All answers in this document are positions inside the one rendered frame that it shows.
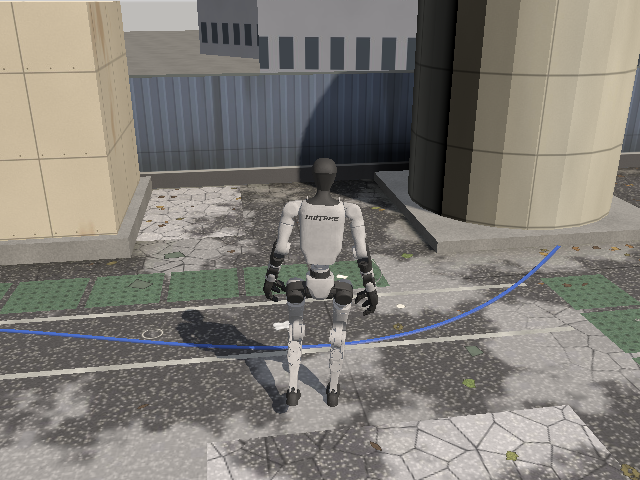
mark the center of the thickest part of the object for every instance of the right robot hand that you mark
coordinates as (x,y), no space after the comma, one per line
(372,300)

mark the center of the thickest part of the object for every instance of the left robot foot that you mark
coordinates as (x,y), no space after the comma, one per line
(292,397)

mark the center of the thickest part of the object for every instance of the right robot forearm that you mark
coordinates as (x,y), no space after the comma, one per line
(366,271)

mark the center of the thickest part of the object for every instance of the left robot upper arm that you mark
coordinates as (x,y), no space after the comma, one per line
(290,210)

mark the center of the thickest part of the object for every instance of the right robot upper arm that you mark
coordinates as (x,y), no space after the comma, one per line
(353,212)

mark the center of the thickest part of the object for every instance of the left robot forearm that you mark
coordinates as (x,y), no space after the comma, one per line
(274,265)

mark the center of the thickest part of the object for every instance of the left robot hand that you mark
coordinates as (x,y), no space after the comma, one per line
(268,286)

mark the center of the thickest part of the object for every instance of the left robot thigh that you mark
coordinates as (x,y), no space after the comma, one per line
(295,295)

